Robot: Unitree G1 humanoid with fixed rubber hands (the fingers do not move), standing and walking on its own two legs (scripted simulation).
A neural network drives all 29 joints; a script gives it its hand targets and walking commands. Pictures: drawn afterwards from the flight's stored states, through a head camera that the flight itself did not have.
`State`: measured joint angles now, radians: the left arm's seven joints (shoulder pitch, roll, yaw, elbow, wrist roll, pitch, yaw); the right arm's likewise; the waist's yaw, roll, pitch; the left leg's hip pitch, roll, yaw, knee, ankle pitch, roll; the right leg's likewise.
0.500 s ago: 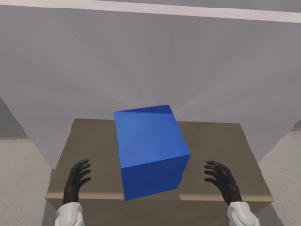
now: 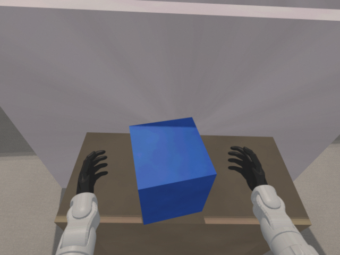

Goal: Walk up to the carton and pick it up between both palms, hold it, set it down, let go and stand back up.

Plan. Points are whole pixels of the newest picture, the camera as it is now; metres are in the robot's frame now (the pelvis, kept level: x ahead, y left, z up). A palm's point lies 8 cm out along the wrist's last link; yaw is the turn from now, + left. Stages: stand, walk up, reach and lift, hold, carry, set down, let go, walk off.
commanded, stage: reach and lift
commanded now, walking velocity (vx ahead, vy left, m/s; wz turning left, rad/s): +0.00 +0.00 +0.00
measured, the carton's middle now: (167, 171) +0.38 +0.05 -0.10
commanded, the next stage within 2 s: none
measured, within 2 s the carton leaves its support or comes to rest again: neither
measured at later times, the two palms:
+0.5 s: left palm (86, 160) +0.29 +0.24 +0.06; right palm (244, 142) +0.39 -0.14 +0.07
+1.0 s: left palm (85, 141) +0.33 +0.26 +0.07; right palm (237, 118) +0.45 -0.12 +0.10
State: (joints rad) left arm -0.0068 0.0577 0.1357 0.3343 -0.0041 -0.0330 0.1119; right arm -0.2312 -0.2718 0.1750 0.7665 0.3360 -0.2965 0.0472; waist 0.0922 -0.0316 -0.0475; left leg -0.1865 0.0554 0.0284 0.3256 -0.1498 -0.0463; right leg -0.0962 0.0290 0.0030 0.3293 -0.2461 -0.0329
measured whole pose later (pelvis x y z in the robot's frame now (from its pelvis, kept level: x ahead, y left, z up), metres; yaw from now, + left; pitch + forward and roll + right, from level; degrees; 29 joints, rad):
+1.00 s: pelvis +0.00 +0.00 +0.00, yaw +1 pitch +10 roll -1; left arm -0.52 0.10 0.18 0.64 -0.01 0.07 0.09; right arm -0.85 -0.33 0.14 1.18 0.35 -0.12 0.04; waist 0.17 -0.01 -0.13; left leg -0.39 0.06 0.00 0.34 -0.12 -0.04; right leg -0.27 0.04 -0.02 0.30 -0.20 -0.03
